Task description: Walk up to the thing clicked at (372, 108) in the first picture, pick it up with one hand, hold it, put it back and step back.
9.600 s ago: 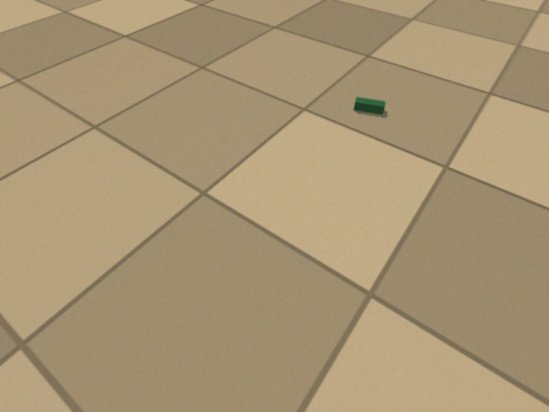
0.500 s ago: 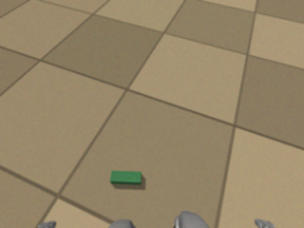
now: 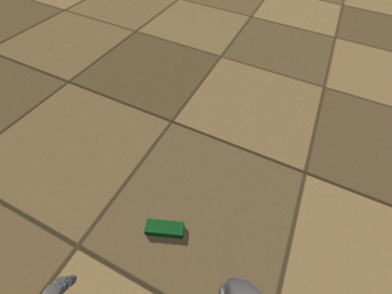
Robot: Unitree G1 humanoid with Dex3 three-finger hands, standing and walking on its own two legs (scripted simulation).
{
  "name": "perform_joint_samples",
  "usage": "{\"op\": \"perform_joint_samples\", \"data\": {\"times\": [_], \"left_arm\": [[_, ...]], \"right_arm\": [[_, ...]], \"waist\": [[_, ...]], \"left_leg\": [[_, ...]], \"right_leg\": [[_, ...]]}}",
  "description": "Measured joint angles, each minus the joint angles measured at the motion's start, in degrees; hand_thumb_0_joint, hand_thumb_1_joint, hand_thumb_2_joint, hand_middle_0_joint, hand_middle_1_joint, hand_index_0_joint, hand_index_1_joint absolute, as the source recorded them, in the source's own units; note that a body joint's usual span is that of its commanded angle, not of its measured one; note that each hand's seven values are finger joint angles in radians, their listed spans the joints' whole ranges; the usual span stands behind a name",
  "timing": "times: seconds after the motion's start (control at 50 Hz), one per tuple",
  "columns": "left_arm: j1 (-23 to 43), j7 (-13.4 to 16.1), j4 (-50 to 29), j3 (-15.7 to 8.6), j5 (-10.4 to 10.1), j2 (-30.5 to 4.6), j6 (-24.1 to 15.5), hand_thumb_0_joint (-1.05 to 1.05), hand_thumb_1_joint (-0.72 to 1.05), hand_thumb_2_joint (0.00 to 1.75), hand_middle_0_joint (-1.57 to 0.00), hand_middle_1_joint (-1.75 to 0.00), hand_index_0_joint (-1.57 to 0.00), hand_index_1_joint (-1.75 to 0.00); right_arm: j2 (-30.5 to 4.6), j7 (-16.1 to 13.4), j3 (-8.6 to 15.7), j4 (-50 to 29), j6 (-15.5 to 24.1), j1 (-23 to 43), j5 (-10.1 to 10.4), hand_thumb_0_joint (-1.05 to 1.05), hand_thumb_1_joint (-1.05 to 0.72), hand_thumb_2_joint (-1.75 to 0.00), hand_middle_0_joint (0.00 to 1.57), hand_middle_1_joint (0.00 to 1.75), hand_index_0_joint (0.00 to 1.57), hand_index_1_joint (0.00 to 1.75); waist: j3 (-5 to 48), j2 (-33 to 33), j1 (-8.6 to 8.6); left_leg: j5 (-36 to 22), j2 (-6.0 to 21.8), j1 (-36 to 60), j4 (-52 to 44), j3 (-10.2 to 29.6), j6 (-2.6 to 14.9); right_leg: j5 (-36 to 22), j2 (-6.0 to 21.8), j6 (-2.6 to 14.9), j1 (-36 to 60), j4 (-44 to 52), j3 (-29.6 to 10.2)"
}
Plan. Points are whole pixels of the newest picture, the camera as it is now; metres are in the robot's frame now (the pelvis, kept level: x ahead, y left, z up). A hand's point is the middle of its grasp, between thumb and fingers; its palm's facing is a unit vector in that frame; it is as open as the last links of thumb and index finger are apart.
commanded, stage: walk up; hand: left
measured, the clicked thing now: (164, 228) +0.48 +0.16 -0.73
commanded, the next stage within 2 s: stand in 0.98 s
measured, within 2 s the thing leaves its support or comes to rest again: neither
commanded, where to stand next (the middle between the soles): +0.04 +0.00 m, yaw -4 degrees
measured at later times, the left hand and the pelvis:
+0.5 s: hand out of the picture +0.06 +0.30 -0.15, palm faces -0.03 -0.93 -0.36, open 7.4 cm; pelvis +0.00 +0.03 +0.01, yaw -3 degrees
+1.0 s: hand (90, 293) +0.13 +0.24 -0.13, palm faces -0.11 -0.94 -0.33, open 7.4 cm; pelvis +0.01 +0.00 +0.02, yaw -5 degrees
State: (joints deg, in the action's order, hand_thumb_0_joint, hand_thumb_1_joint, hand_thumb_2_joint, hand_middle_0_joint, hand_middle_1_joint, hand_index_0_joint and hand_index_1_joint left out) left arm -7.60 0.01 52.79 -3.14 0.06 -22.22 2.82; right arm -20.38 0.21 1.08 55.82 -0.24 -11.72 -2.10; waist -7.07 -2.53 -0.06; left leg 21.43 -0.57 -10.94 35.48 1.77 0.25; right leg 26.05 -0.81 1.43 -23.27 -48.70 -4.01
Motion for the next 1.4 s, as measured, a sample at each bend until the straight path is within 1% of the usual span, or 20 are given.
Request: {"op": "perform_joint_samples", "data": {"times": [0.06, 0.1, 0.12, 0.16, 0.2, 0.24, 0.28, 0.3, 0.34, 0.36, 0.44, 0.52, 0.58, 0.6, 0.62, 0.66, 0.7, 0.86, 1.08, 1.4], "left_arm": [[-2.3, -0.5, 2.0, 0.0, 0.2, -0.2, -1.2, 0.00, 0.91, 0.90, -0.21, -0.30, -0.20, -0.29], [-3.4, -0.4, 3.4, 0.1, 0.9, 0.4, -2.1, 0.00, 0.91, 0.90, -0.21, -0.30, -0.20, -0.29], [-4.0, -0.5, 3.8, 0.3, 1.3, 0.8, -2.6, 0.00, 0.91, 0.90, -0.21, -0.30, -0.20, -0.29], [-5.3, -0.8, 4.1, 0.6, 1.6, 1.0, -3.6, 0.00, 0.91, 0.90, -0.21, -0.30, -0.20, -0.29], [-6.3, -1.0, 3.8, 0.9, 1.8, 1.5, -4.3, 0.01, 0.91, 0.90, -0.21, -0.30, -0.20, -0.30], [-7.2, -0.9, 3.4, 1.1, 1.9, 1.7, -5.0, 0.00, 0.91, 0.90, -0.21, -0.30, -0.20, -0.30], [-7.8, -0.9, 3.2, 1.4, 1.9, 1.4, -4.9, 0.00, 0.91, 0.90, -0.21, -0.30, -0.20, -0.30], [-7.9, -0.9, 3.2, 1.5, 1.7, 1.2, -4.6, 0.00, 0.91, 0.90, -0.21, -0.30, -0.20, -0.30], [-7.5, -0.7, 3.6, 1.7, 1.0, 0.6, -3.5, 0.00, 0.90, 0.90, -0.21, -0.30, -0.20, -0.30], [-7.2, -0.6, 4.0, 1.7, 0.5, 0.3, -2.9, 0.00, 0.91, 0.90, -0.21, -0.30, -0.20, -0.30], [-5.7, -0.4, 5.1, 1.4, -0.2, -0.9, -1.5, 0.01, 0.91, 0.90, -0.21, -0.30, -0.20, -0.30], [-4.3, -0.4, 5.1, 1.1, -0.3, -1.9, -2.0, 0.00, 0.91, 0.90, -0.21, -0.30, -0.20, -0.29], [-3.7, -0.5, 5.6, 1.1, 0.2, -1.9, -2.4, 0.00, 0.91, 0.90, -0.21, -0.30, -0.20, -0.29], [-3.2, -0.4, 6.0, 1.1, 0.5, -1.5, -2.6, 0.00, 0.91, 0.90, -0.21, -0.30, -0.20, -0.29], [-2.8, -0.3, 6.4, 1.2, 0.7, -1.1, -2.8, 0.00, 0.91, 0.90, -0.21, -0.30, -0.20, -0.29], [-2.4, -0.6, 6.8, 1.6, 0.9, -0.6, -3.0, 0.00, 0.91, 0.90, -0.21, -0.30, -0.20, -0.29], [-2.1, -0.9, 7.2, 2.1, 0.8, -0.1, -2.9, 0.00, 0.91, 0.90, -0.21, -0.30, -0.20, -0.29], [0.7, -1.1, 8.7, 2.9, 0.4, 2.0, -3.3, 0.00, 0.91, 0.90, -0.21, -0.30, -0.20, -0.29], [3.9, -0.8, 10.4, 3.0, 0.1, 2.6, -3.6, 0.00, 0.91, 0.90, -0.21, -0.30, -0.20, -0.30], [3.2, -0.5, 12.2, 2.9, 0.3, 2.0, -3.7, 0.00, 0.91, 0.90, -0.21, -0.30, -0.20, -0.29]], "right_arm": [[-0.5, 0.4, 0.2, -0.2, 0.2, 0.3, 0.0, 0.01, -0.90, -0.90, 0.20, 0.30, 0.21, 0.30], [-1.3, 0.6, 0.4, -0.9, -0.1, 1.1, 0.3, 0.01, -0.90, -0.90, 0.20, 0.30, 0.21, 0.30], [-1.7, 0.6, 0.6, -1.2, -0.2, 1.2, 0.5, 0.01, -0.90, -0.90, 0.20, 0.30, 0.21, 0.30], [-2.1, 0.7, 0.9, -1.5, -0.4, 1.2, 0.7, 0.00, -0.90, -0.90, 0.20, 0.30, 0.21, 0.30], [-2.7, 0.9, 1.1, -1.6, -0.5, 1.1, 0.7, 0.00, -0.90, -0.90, 0.20, 0.30, 0.21, 0.30], [-3.3, 1.2, 1.4, -1.7, -0.5, 1.1, 0.5, 0.00, -0.90, -0.90, 0.20, 0.30, 0.21, 0.30], [-3.6, 1.5, 1.7, -1.7, -0.1, 1.1, 0.5, 0.00, -0.90, -0.90, 0.20, 0.30, 0.21, 0.30], [-3.7, 1.6, 1.8, -1.6, 0.2, 1.2, 0.6, 0.00, -0.90, -0.90, 0.20, 0.30, 0.21, 0.30], [-3.3, 1.4, 2.0, -1.2, 0.8, 1.8, 0.7, 0.00, -0.90, -0.90, 0.20, 0.30, 0.21, 0.30], [-2.8, 1.1, 1.9, -0.8, 0.9, 2.2, 0.7, 0.00, -0.90, -0.90, 0.20, 0.30, 0.21, 0.30], [-0.4, 1.0, 0.7, -0.1, 1.3, 3.4, 0.7, 0.00, -0.90, -0.90, 0.20, 0.30, 0.21, 0.30], [0.8, 0.9, -0.1, -0.2, 2.0, 4.4, 0.5, 0.00, -0.90, -0.90, 0.20, 0.30, 0.21, 0.30], [0.6, 0.9, -0.3, -0.5, 2.0, 4.8, 0.7, 0.00, -0.90, -0.90, 0.20, 0.30, 0.21, 0.30], [0.4, 0.9, -0.3, -0.5, 1.9, 5.0, 0.9, 0.00, -0.90, -0.90, 0.20, 0.30, 0.21, 0.30], [0.1, 0.8, -0.3, -0.2, 1.7, 5.1, 1.2, 0.00, -0.90, -0.90, 0.20, 0.30, 0.21, 0.30], [0.1, 0.7, -0.4, 0.5, 1.4, 5.0, 1.7, 0.00, -0.90, -0.90, 0.20, 0.30, 0.21, 0.30], [0.0, 0.8, -0.4, 1.5, 1.5, 4.6, 1.7, 0.00, -0.90, -0.90, 0.20, 0.30, 0.21, 0.30], [-0.8, 0.7, -0.6, 5.2, 1.9, 4.4, 1.7, 0.00, -0.90, -0.90, 0.20, 0.30, 0.21, 0.30], [-0.7, 0.5, -0.5, 8.0, 1.4, 5.5, 1.7, 0.00, -0.90, -0.90, 0.20, 0.30, 0.21, 0.30], [0.3, 0.9, -0.9, 9.5, 0.9, 7.0, 1.5, 0.00, -0.90, -0.90, 0.20, 0.30, 0.21, 0.30]], "waist": [[0.6, 0.6, 0.44], [0.2, 2.5, 0.52], [0.2, 3.6, 0.19], [1.0, 3.8, 0.19], [1.4, 3.9, 0.71], [1.8, 4.3, 1.28], [2.1, 4.2, 1.79], [2.3, 4.1, 1.94], [2.1, 3.3, 1.98], [2.1, 2.5, 2.17], [2.5, 1.2, 1.50], [2.1, 0.6, 1.23], [2.1, 0.8, 1.05], [1.8, 1.4, 0.92], [1.5, 2.0, 0.69], [1.9, 2.1, 0.35], [2.5, 1.8, 0.07], [3.5, 2.4, -0.59], [3.6, 2.4, -1.55], [3.5, 2.9, -0.96]], "left_leg": [[0.0, 1.1, -0.3, 0.0, -0.5, -0.53], [1.1, 2.7, -0.6, 2.0, -0.4, -0.92], [1.8, 3.1, -1.1, 3.1, 0.3, -0.26], [7.6, 1.9, -3.0, 7.3, 0.7, 0.88], [10.3, 0.7, -5.1, 11.1, 0.3, 1.46], [9.4, 0.7, -6.6, 11.4, -0.2, 1.59], [6.9, 1.0, -6.7, 7.6, -0.6, 1.40], [4.2, 1.2, -6.0, 4.2, -0.8, 1.19], [-5.9, 0.8, -4.5, -0.9, -1.5, 0.48], [-6.9, 0.3, -4.2, -1.3, -2.4, 0.48], [-6.0, 0.9, -4.1, -1.8, -3.2, 1.14], [-6.4, 1.8, -4.3, -2.7, -3.9, 0.96], [-5.9, 2.4, -4.6, -1.9, -4.8, 0.56], [-5.6, 2.9, -4.6, -1.4, -4.7, 0.33], [-5.6, 3.3, -4.4, -1.4, -4.4, 0.08], [-6.3, 3.2, -3.5, -3.0, -4.6, -0.28], [-7.1, 2.7, -2.3, -5.1, -4.9, -0.46], [-8.9, 2.9, 0.8, -9.7, -5.0, -1.11], [-11.0, 3.4, 3.4, -14.3, -5.0, -1.88], [-13.2, 3.4, 3.8, -17.3, -4.5, -1.94]], "right_leg": [[-2.9, 0.5, -0.08, 5.9, 9.7, 2.0], [-9.9, -0.8, -0.65, 8.9, 15.2, 2.7], [-10.6, -1.3, -0.92, 9.2, 15.5, 3.3], [-9.9, -0.8, -0.59, 8.8, 14.8, 3.5], [-9.9, 0.2, -0.43, 9.2, 15.3, 3.4], [-10.5, 0.9, -0.90, 9.8, 16.6, 3.3], [-10.8, 1.6, -1.72, 10.0, 17.1, 3.0], [-10.6, 1.9, -2.18, 9.8, 16.7, 2.8], [-9.6, 2.8, -3.27, 9.0, 14.6, 2.0], [-9.2, 3.2, -3.06, 8.6, 13.8, 1.1], [-0.4, 1.0, -0.54, 6.6, 6.3, -1.1], [1.9, 0.8, 0.26, 7.6, 6.7, 0.0], [-2.7, 1.6, 0.10, 11.0, 15.0, 1.8], [-7.7, 1.4, -0.79, 12.0, 17.4, 2.0], [-9.6, 1.0, -1.74, 12.7, 18.5, 2.3], [-9.7, 1.1, -2.65, 13.0, 19.0, 2.2], [-9.4, 1.6, -2.81, 13.3, 19.2, 2.0], [-10.5, 1.4, -2.25, 15.8, 22.6, 1.9], [-12.4, 0.8, -1.80, 18.1, 26.7, 2.1], [-14.8, 0.7, -1.82, 19.0, 30.5, 2.6]]}}
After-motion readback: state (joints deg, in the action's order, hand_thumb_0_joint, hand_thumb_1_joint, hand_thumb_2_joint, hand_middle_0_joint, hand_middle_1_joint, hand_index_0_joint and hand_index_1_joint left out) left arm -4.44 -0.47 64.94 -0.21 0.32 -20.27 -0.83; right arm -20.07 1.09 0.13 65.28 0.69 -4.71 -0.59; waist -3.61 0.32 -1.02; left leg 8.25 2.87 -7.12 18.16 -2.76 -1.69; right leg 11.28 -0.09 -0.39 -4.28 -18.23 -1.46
